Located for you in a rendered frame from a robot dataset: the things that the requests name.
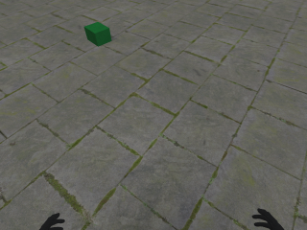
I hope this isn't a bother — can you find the carton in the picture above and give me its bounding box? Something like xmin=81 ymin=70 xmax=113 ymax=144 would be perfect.
xmin=84 ymin=22 xmax=112 ymax=47

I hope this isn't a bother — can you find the robot left hand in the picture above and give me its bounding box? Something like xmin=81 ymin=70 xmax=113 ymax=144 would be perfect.
xmin=39 ymin=213 xmax=65 ymax=230

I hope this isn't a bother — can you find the robot right hand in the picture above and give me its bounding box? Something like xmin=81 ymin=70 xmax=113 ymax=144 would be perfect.
xmin=252 ymin=208 xmax=284 ymax=230

